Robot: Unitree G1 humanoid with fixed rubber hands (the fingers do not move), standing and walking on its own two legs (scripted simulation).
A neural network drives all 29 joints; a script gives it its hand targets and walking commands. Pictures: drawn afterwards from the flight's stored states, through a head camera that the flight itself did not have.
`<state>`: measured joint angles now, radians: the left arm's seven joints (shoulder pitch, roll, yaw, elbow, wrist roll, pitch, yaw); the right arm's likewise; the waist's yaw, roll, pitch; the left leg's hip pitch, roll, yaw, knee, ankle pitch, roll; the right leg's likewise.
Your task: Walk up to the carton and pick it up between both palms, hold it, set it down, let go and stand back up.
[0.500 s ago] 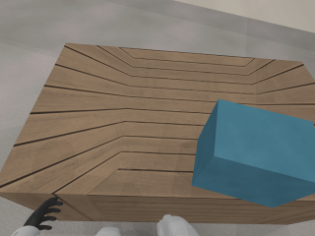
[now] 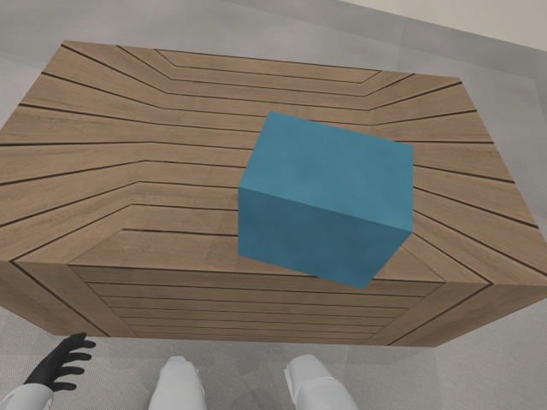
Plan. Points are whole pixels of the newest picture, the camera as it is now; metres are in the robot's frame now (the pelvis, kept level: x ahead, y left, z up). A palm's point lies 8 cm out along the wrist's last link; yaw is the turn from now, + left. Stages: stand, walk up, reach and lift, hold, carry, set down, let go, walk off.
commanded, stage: walk up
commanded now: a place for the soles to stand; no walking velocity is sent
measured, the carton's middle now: (318, 204) +0.44 -0.10 -0.03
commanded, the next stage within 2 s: none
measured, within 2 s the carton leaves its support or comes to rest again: neither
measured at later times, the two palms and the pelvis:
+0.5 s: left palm out of the picture -0.02 +0.27 -0.06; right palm (504, 381) +0.15 -0.40 -0.11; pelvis +0.03 -0.07 +0.00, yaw -2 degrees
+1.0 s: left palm out of the picture +0.09 +0.29 -0.07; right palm (487, 359) +0.18 -0.35 -0.07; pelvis +0.06 -0.04 +0.02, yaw -3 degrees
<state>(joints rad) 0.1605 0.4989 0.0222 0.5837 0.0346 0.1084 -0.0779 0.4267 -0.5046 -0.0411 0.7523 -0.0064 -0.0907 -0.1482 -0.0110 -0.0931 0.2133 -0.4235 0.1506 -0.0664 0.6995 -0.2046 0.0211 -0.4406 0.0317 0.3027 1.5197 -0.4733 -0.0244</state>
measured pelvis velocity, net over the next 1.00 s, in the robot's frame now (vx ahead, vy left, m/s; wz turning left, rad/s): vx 0.06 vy -0.04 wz -0.06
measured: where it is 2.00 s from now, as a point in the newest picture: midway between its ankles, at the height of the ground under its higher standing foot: outside the picture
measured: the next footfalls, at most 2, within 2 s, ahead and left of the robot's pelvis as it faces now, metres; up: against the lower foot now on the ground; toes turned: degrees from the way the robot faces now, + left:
right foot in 0.06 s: -0.05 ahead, -0.24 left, +0.00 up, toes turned +10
left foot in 0.50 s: +0.21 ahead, +0.05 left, +0.00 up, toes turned -5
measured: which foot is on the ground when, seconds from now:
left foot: down 0.00-0.08, up 0.10-0.48, down 0.50-1.00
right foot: up 0.00-0.04, down 0.06-0.58, up 0.60-1.00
